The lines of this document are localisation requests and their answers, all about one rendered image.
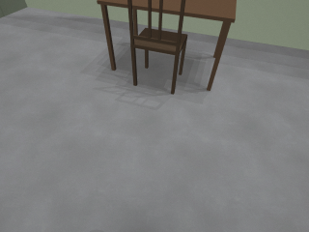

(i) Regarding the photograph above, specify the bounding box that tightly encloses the table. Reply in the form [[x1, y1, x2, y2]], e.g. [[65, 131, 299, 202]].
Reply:
[[97, 0, 237, 91]]

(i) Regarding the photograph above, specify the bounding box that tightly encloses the chair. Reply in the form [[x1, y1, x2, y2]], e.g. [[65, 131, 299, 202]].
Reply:
[[127, 0, 188, 95]]

